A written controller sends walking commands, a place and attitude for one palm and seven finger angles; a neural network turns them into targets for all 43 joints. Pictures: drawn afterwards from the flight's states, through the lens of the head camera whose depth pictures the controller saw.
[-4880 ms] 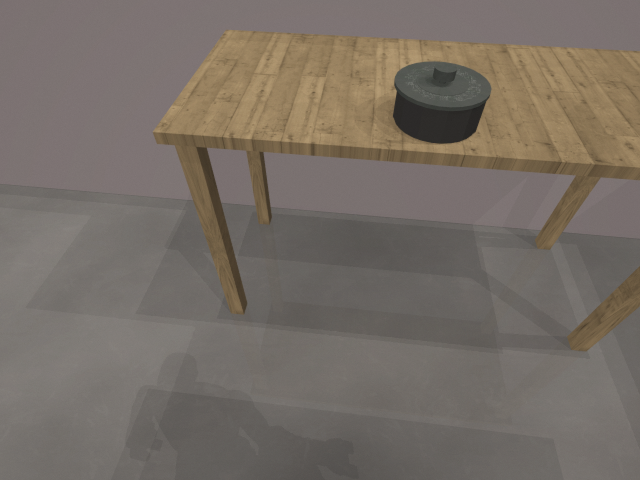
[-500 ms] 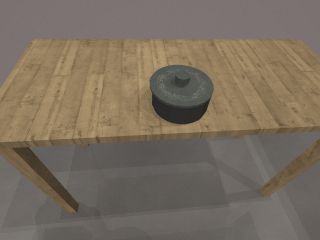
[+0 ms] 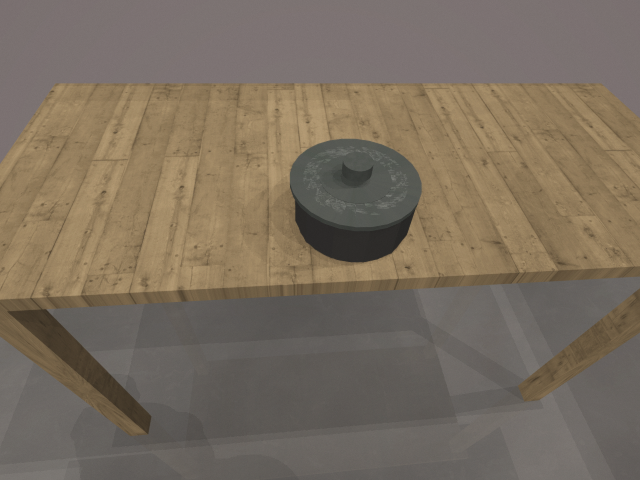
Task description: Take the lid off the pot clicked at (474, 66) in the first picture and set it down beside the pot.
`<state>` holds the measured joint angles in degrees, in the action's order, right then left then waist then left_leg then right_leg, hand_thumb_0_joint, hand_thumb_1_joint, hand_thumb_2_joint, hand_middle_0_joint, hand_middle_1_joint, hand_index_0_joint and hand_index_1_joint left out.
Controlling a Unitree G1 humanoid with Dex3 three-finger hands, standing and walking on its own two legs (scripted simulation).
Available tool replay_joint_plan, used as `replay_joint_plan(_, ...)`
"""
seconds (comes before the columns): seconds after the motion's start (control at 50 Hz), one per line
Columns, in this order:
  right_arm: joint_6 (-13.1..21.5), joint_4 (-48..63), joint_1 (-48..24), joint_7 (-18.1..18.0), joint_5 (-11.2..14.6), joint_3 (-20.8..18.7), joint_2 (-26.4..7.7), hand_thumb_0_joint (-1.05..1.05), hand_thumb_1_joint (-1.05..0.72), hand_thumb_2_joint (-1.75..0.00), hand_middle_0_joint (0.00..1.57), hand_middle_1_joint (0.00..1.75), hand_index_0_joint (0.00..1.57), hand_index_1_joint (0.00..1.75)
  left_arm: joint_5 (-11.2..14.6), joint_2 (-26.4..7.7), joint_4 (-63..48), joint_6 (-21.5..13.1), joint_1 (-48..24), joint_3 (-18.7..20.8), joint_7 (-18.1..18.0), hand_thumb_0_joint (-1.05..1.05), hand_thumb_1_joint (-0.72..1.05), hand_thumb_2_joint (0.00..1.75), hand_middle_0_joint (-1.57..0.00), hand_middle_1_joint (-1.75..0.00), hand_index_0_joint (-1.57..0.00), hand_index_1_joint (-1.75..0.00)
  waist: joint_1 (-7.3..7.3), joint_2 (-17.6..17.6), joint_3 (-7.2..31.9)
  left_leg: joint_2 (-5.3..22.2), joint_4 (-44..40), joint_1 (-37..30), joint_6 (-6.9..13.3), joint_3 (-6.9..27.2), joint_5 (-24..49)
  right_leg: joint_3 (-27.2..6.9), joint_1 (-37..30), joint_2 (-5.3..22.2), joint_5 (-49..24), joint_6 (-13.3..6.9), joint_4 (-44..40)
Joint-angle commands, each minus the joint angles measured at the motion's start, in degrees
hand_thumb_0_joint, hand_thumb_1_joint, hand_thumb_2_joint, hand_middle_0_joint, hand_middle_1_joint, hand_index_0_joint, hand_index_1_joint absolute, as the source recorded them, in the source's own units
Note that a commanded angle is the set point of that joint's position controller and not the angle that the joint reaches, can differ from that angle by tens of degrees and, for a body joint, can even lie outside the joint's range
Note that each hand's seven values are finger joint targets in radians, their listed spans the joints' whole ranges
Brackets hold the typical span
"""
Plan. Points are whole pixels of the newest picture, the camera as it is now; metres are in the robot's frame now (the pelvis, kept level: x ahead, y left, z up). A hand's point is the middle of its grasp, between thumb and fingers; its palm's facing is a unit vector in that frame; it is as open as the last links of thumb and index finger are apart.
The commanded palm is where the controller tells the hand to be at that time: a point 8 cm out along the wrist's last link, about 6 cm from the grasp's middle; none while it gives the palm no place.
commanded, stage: look again from close up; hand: left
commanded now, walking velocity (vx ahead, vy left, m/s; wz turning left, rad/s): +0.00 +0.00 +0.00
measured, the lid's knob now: (357, 166) +0.50 -0.01 +0.12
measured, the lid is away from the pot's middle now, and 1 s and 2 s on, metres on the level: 0.00 0.00 0.00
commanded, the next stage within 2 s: shuffle to correct the standing spot in 0.76 s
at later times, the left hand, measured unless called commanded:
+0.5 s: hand out of the picture +0.00 +0.13 -0.18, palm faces +0.04 -0.99 -0.15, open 7.4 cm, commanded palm none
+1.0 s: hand out of the picture +0.00 +0.12 -0.18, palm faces +0.05 -0.99 -0.15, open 7.4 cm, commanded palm none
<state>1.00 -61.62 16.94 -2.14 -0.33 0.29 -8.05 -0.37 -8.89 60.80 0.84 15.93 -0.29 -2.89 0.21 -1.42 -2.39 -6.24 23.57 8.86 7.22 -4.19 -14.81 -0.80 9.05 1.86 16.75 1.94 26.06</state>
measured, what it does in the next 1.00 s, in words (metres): stands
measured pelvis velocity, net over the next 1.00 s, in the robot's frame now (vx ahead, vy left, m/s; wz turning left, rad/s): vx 0.01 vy -0.04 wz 0.02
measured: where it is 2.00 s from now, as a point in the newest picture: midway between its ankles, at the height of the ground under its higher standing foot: outside the picture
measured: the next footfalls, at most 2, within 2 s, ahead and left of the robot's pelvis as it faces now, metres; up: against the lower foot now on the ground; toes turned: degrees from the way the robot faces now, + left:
left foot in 1.54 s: +0.08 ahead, +0.00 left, +0.00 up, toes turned +12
right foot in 1.94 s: +0.07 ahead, -0.34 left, +0.00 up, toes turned +6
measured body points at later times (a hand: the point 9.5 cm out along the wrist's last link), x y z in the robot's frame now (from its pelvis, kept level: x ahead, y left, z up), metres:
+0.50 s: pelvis +0.01 -0.03 +0.00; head +0.03 -0.01 +0.45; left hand +0.00 +0.18 -0.17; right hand +0.02 -0.25 -0.15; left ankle -0.02 +0.03 -0.74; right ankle -0.03 -0.15 -0.74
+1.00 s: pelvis +0.01 -0.04 +0.00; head +0.03 -0.02 +0.45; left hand -0.01 +0.17 -0.17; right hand +0.00 -0.25 -0.15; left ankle -0.02 +0.03 -0.74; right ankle -0.03 -0.15 -0.74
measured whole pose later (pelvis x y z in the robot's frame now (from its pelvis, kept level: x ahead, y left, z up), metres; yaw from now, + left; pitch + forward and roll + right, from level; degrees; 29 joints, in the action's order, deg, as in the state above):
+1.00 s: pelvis +0.01 -0.04 +0.00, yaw +1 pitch +0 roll +0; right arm 1.2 -64.5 16.8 -2.0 -0.2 0.4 -6.4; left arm -0.3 -8.1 62.1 -0.1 17.8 -0.6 -2.6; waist -0.1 -2.3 -3.0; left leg -3.8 24.0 8.1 4.1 -1.9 -15.7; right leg 1.4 7.2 -0.6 17.3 -1.0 24.7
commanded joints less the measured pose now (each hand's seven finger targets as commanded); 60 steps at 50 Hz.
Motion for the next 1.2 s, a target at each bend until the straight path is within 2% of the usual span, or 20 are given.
replay_joint_plan(0.0, 1.22, 1.67, 3.27, -0.41, 0.09, -1.13, -6.03, 0.0, -0.9, -0.9, 0.2, 0.3, 0.2, 0.3, -0.11, -4.7, -1.41, -0.9, 4.36, 0.58, -0.03, 0.0, 0.9, 0.9, -0.2, -0.3, -0.2, -0.3, 0.44, 1.66, 0.16, 12.57, -3.94, -2.7, -3.66, 11.41, 21.06, -2.16, 2.6, 3.22, -8.93, -4.03, -2.39)
replay_joint_plan(0.06, 1.18, 1.4, 3.01, -0.43, 0.08, -1.05, -6.01, 0.0, -0.9, -0.9, 0.2, 0.3, 0.2, 0.3, -0.11, -4.59, -1.02, -1.04, 4.8, 0.5, -0.04, 0.0, 0.9, 0.9, -0.2, -0.3, -0.2, -0.3, 0.37, 2.38, -0.24, 12.33, -3.92, -2.79, -3.73, 11.11, 19.59, -2.7, 2.65, 3.51, -8.95, -4.16, -2.91)
replay_joint_plan(0.1, 1.13, 1.54, 2.92, -0.39, 0.15, -0.98, -5.77, 0.0, -0.9, -0.9, 0.2, 0.3, 0.2, 0.3, -0.05, -4.76, -1.14, -1.05, 4.62, 0.47, 0.06, 0.0, 0.9, 0.9, -0.2, -0.3, -0.2, -0.3, 0.4, 0.84, -0.6, 12.37, -3.76, -1.87, -3.53, 11.21, 19.05, -2.61, 2.03, 3.35, -9.66, -4.27, -3.24)
replay_joint_plan(0.18, 1.13, 1.3, 2.73, -0.43, 0.11, -0.91, -5.99, 0.0, -0.9, -0.9, 0.2, 0.3, 0.2, 0.3, -0.08, -4.37, -0.79, -1.24, 5.09, 0.38, 0.04, 0.0, 0.9, 0.9, -0.2, -0.3, -0.2, -0.3, 0.17, 1.96, -0.46, 12.18, -3.86, -2.74, -3.74, 10.72, 18.36, -3.26, 2.29, 3.62, -10.01, -4.44, -3.48)
replay_joint_plan(0.2, 1.14, 1.34, 2.47, -0.37, 0.16, -0.98, -5.79, 0.0, -0.9, -0.9, 0.2, 0.3, 0.2, 0.3, -0.05, -4.59, -0.85, -1.24, 5.25, 0.35, 0.12, 0.0, 0.9, 0.9, -0.2, -0.3, -0.2, -0.3, 0.38, 0.53, -0.43, 12.31, -3.56, -2.59, -3.51, 10.77, 18.39, -2.87, 1.88, 3.42, -10.5, -4.4, -3.67)
replay_joint_plan(0.28, 1.16, 0.99, 2.35, -0.33, 0.19, -0.94, -5.8, 0.0, -0.9, -0.9, 0.2, 0.3, 0.2, 0.3, -0.12, -4.21, -0.58, -1.51, 5.54, 0.25, 0.05, 0.0, 0.9, 0.9, -0.2, -0.3, -0.2, -0.3, 0.18, 1.11, -0.96, 11.93, -3.49, -2.64, -3.75, 10.26, 17.23, -3.61, 2.17, 3.88, -11.15, -4.5, -4.15)
replay_joint_plan(0.32, 1.17, 1.05, 2.04, -0.27, 0.2, -1.02, -5.92, 0.0, -0.9, -0.9, 0.2, 0.3, 0.2, 0.3, -0.07, -4.28, -0.69, -1.63, 5.87, 0.23, 0.1, 0.0, 0.9, 0.9, -0.2, -0.3, -0.2, -0.3, 0.34, -0.55, -0.22, 11.86, -2.83, -2.53, -3.65, 10.06, 17.04, -3.74, 1.29, 4.0, -12.65, -4.7, -4.29)
replay_joint_plan(0.44, 1.27, 0.37, 2.31, -0.4, 0.2, -0.81, -5.49, 0.0, -0.9, -0.9, 0.2, 0.3, 0.2, 0.3, 0.0, -4.13, -0.6, -1.75, 6.05, 0.28, 0.03, 0.0, 0.9, 0.9, -0.2, -0.3, -0.2, -0.3, 0.27, 1.68, -0.29, 11.97, -2.93, -2.83, -3.88, 10.03, 18.74, -3.82, 0.97, 3.87, -13.2, -4.92, -4.16)
replay_joint_plan(0.5, 1.28, 0.2, 2.4, -0.35, 0.23, -0.85, -5.14, 0.0, -0.9, -0.9, 0.2, 0.3, 0.2, 0.3, 0.02, -4.21, -0.52, -1.81, 6.25, 0.24, 0.11, 0.0, 0.9, 0.9, -0.2, -0.3, -0.2, -0.3, 0.49, 0.44, -0.51, 12.14, -3.0, -2.4, -3.75, 10.07, 18.13, -3.41, 0.5, 3.73, -13.01, -4.81, -4.64)
replay_joint_plan(0.58, 1.27, -0.28, 2.64, -0.37, 0.2, -0.75, -5.13, 0.0, -0.9, -0.9, 0.2, 0.3, 0.2, 0.3, 0.0, -3.85, -0.3, -1.92, 6.39, 0.13, 0.04, 0.0, 0.9, 0.9, -0.2, -0.3, -0.2, -0.3, 0.32, 1.41, -0.7, 11.95, -3.17, -2.99, -3.96, 9.84, 17.84, -3.86, 0.94, 3.88, -13.15, -4.9, -4.71)
replay_joint_plan(0.6, 1.3, -0.22, 2.71, -0.38, 0.24, -0.75, -4.98, 0.0, -0.9, -0.9, 0.2, 0.3, 0.2, 0.3, 0.07, -4.16, -0.42, -1.89, 6.33, 0.23, 0.1, 0.0, 0.9, 0.9, -0.2, -0.3, -0.2, -0.3, 0.44, 0.17, -0.57, 12.15, -2.92, -2.59, -3.83, 10.0, 18.51, -3.36, 0.22, 3.74, -13.7, -4.9, -4.72)
replay_joint_plan(0.66, 1.21, -0.61, 2.77, -0.37, 0.24, -0.63, -4.88, 0.0, -0.9, -0.9, 0.2, 0.3, 0.2, 0.3, 0.01, -3.78, -0.27, -1.84, 6.27, 0.1, 0.08, 0.0, 0.9, 0.9, -0.2, -0.3, -0.2, -0.3, 0.43, 1.37, -1.8, 11.95, -3.62, -1.84, -3.96, 9.93, 15.97, -3.68, 0.93, 3.88, -11.92, -4.85, -5.16)
replay_joint_plan(0.7, 1.24, -0.47, 2.84, -0.33, 0.24, -0.65, -4.64, 0.0, -0.9, -0.9, 0.2, 0.3, 0.2, 0.3, 0.04, -3.93, -0.32, -1.89, 6.36, 0.18, 0.17, 0.0, 0.9, 0.9, -0.2, -0.3, -0.2, -0.3, 0.56, -0.07, -1.64, 12.02, -3.58, -1.48, -3.85, 10.04, 15.71, -3.48, 0.43, 3.72, -12.38, -4.88, -5.29)
replay_joint_plan(0.84, 1.28, -1.11, 3.12, -0.37, 0.23, -0.65, -4.59, 0.0, -0.9, -0.9, 0.2, 0.3, 0.2, 0.3, 0.1, -3.52, -0.15, -2.03, 6.52, 0.15, 0.09, 0.0, 0.9, 0.9, -0.2, -0.3, -0.2, -0.3, 0.42, 0.76, -1.05, 11.89, -3.42, -2.09, -4.1, 9.78, 15.86, -3.68, 0.36, 3.95, -12.88, -4.97, -5.27)
replay_joint_plan(0.9, 1.34, -1.47, 3.49, -0.25, 0.23, -0.76, -4.08, 0.0, -0.9, -0.9, 0.2, 0.3, 0.2, 0.3, 0.06, -3.25, 0.22, -1.91, 6.82, 0.03, 0.26, 0.0, 0.9, 0.9, -0.2, -0.3, -0.2, -0.3, 0.2, -0.07, -0.86, 12.67, -3.94, -1.56, -3.38, 11.08, 13.61, -1.56, 0.07, 2.77, -9.33, -4.33, -4.53)
replay_joint_plan(0.96, 0.94, -1.6, 3.22, -0.22, 0.06, -1.13, -4.78, 0.0, -0.9, -0.9, 0.2, 0.3, 0.2, 0.3, -0.17, -2.41, 0.34, -1.41, 6.65, -0.02, 0.36, 0.0, 0.9, 0.9, -0.2, -0.3, -0.2, -0.3, -0.1, 2.17, -2.8, 13.94, -6.2, 0.57, -2.51, 14.17, 6.42, 0.44, 1.8, 2.06, -3.84, -3.88, -3.1)
replay_joint_plan(1.02, 0.54, -1.14, 3.31, -0.29, -0.12, -1.79, -5.23, 0.0, -0.9, -0.9, 0.2, 0.3, 0.2, 0.3, -0.35, -2.18, -0.1, -1.19, 6.77, 0.14, 0.43, 0.0, 0.9, 0.9, -0.2, -0.3, -0.2, -0.3, -0.25, 2.76, -4.05, 15.17, -6.63, 1.81, -1.42, 17.06, 4.92, 2.06, 3.22, 1.33, -2.05, -3.8, -1.59)
replay_joint_plan(1.06, 0.35, -1.17, 3.73, -0.37, -0.2, -2.11, -5.16, 0.0, -0.9, -0.9, 0.2, 0.3, 0.2, 0.3, -0.47, -2.35, -0.13, -1.11, 7.14, 0.25, 0.42, 0.0, 0.9, 0.9, -0.2, -0.3, -0.2, -0.3, -0.26, 3.82, -3.85, 15.56, -6.35, 2.22, -0.95, 18.15, 5.42, 2.68, 3.52, 1.38, -1.57, -3.83, -0.96)
replay_joint_plan(1.12, 0.32, -0.75, 4.81, -0.66, -0.27, -2.64, -5.72, 0.0, -0.9, -0.9, 0.2, 0.3, 0.2, 0.3, -0.49, -2.39, -0.87, -1.05, 7.28, 0.63, 0.42, 0.0, 0.9, 0.9, -0.2, -0.3, -0.2, -0.3, -0.42, 3.9, -1.84, 16.3, -4.2, 1.36, -0.09, 19.48, 11.28, 3.39, 3.61, 1.12, -2.43, -3.95, 0.65)
replay_joint_plan(1.18, 0.18, -0.32, 4.71, -0.91, -0.31, -2.95, -5.27, 0.0, -0.9, -0.9, 0.2, 0.3, 0.2, 0.3, -0.52, -2.35, -1.06, -0.99, 8.52, 1.15, 0.27, 0.0, 0.9, 0.9, -0.2, -0.3, -0.2, -0.3, -0.15, 3.78, -0.28, 15.28, -0.97, 3.07, -0.47, 17.84, 15.19, 3.02, 0.83, 1.59, -5.73, -4.2, 0.15)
